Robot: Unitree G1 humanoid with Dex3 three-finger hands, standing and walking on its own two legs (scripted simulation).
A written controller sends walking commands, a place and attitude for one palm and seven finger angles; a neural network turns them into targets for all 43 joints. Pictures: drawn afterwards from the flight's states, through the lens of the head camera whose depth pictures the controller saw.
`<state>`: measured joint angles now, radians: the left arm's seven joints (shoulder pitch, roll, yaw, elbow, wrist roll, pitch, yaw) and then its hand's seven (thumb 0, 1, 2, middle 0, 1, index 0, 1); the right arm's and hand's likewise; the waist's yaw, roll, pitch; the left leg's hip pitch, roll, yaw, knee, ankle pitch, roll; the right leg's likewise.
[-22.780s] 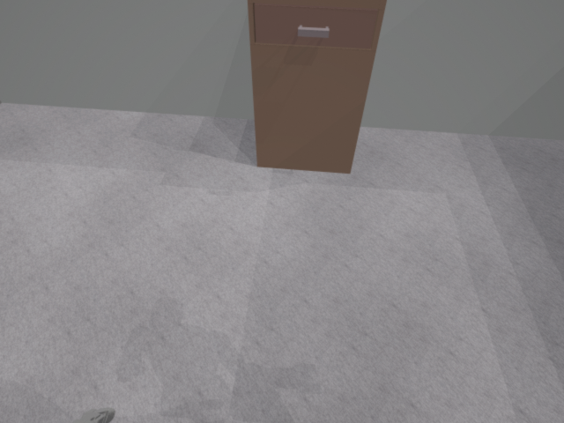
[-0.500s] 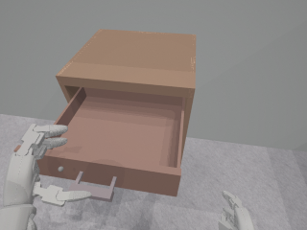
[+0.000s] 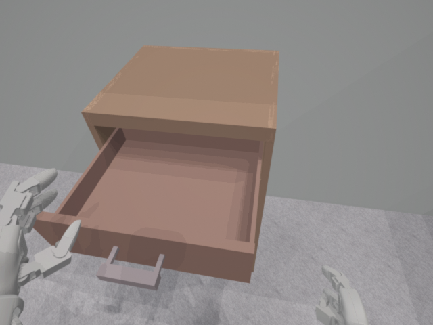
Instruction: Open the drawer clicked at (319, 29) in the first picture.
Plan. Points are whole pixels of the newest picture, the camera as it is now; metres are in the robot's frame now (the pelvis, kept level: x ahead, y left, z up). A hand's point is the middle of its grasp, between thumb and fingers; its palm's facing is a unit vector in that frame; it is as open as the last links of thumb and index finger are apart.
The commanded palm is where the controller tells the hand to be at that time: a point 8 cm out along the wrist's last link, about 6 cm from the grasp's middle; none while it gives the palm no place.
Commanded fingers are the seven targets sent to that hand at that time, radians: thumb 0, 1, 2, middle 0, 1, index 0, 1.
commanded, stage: draw the hand back to the body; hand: left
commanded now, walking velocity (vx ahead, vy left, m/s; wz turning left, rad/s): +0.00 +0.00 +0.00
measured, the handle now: (133, 265) +0.23 +0.20 -0.03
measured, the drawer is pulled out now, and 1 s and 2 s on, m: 0.30 0.30 0.30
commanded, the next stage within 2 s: step back with the hand held close in 0.26 s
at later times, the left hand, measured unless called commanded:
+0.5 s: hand (57, 239) +0.18 +0.23 +0.17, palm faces +0.38 -0.80 -0.47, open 7.4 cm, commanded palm +0.12 +0.27 +0.18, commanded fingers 0.00 0.90 0.90 -0.20 -0.30 -0.20 -0.30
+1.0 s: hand (27, 285) +0.12 +0.25 +0.16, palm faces +0.33 -0.81 -0.49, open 7.4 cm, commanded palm +0.06 +0.29 +0.18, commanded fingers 0.00 0.90 0.90 -0.20 -0.30 -0.20 -0.30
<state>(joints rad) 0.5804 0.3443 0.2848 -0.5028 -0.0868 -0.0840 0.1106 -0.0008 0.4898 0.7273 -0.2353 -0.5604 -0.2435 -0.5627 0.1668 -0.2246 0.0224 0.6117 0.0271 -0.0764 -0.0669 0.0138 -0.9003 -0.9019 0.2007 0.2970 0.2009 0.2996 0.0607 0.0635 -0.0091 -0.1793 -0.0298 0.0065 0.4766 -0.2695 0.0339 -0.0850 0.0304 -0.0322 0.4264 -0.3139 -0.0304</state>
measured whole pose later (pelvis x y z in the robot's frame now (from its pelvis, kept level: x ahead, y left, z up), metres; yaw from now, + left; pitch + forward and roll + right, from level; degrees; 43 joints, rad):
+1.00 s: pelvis -0.07 +0.01 -0.01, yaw +0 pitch +2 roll -1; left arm 0.65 0.41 0.39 -0.63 -0.06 -0.19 0.13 0.01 0.89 0.90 -0.21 -0.30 -0.22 -0.30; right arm 0.17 -0.20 0.02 0.53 0.03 -0.03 -0.06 0.01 -0.90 -0.90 0.20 0.30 0.20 0.30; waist 0.01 0.01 0.02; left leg -0.42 -0.03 0.02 0.59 -0.21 0.05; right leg -0.35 0.02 -0.04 0.59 -0.28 -0.02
